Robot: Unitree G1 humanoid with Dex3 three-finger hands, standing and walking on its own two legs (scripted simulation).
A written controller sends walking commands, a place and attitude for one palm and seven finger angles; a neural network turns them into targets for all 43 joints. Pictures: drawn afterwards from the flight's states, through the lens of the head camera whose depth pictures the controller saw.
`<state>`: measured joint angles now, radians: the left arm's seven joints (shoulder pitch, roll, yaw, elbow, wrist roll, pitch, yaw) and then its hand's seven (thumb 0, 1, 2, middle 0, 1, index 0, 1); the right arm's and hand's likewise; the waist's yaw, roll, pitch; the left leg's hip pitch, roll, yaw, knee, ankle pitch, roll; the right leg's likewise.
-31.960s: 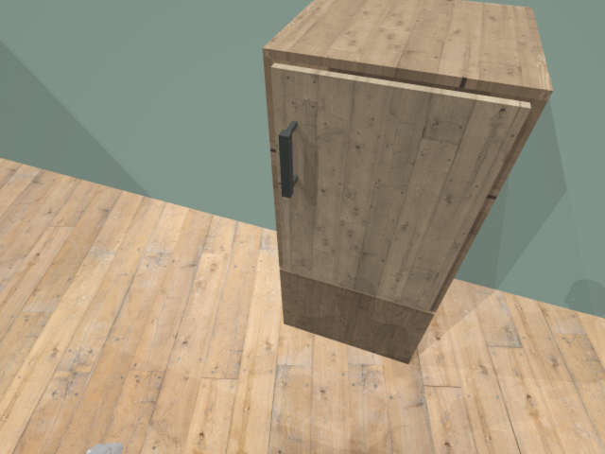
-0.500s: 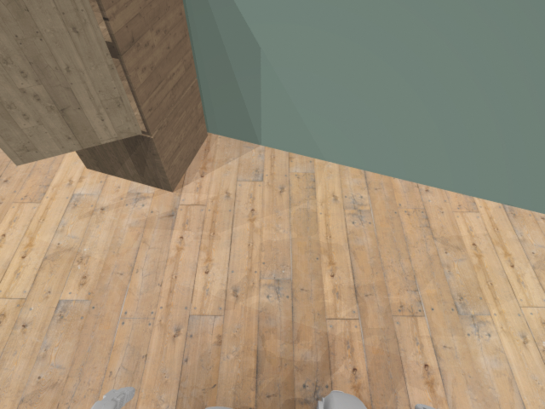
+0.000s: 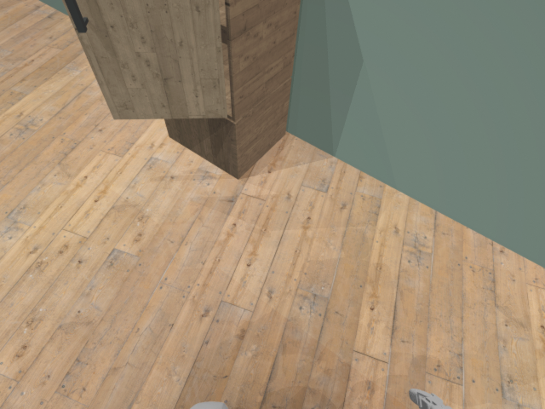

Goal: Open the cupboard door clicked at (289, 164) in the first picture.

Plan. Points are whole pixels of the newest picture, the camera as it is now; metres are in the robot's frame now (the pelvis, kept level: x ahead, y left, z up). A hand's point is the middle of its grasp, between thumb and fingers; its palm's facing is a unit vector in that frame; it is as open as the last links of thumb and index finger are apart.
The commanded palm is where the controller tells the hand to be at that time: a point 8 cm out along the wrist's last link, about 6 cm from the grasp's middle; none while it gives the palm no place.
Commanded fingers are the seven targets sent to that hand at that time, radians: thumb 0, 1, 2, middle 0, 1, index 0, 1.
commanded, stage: turn to face it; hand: left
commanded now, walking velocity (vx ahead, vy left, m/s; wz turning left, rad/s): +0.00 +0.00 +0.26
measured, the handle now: out of the picture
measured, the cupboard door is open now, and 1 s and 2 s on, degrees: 41 41 41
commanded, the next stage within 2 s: take the last steps up to it in 0.04 s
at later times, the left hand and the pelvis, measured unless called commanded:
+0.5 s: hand out of the picture +0.02 +0.16 -0.14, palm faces +0.22 -0.96 -0.19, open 7.3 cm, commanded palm none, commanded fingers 0.00 0.90 0.90 -0.20 -0.30 -0.20 -0.30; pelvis +0.06 -0.01 +0.02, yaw +10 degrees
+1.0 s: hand (98, 319) +0.25 +0.32 -0.14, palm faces +0.23 -0.95 -0.20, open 7.4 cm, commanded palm none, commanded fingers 0.00 0.90 0.90 -0.20 -0.30 -0.20 -0.30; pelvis +0.20 +0.12 +0.02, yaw +11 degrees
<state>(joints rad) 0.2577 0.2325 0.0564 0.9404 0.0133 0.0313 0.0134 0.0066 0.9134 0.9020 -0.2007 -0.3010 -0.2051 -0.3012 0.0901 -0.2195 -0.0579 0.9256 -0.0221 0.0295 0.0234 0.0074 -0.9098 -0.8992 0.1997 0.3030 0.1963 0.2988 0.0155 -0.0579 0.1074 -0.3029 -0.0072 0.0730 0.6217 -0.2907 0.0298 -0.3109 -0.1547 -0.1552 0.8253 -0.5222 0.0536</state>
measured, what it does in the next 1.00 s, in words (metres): walks ahead: right foot, then left foot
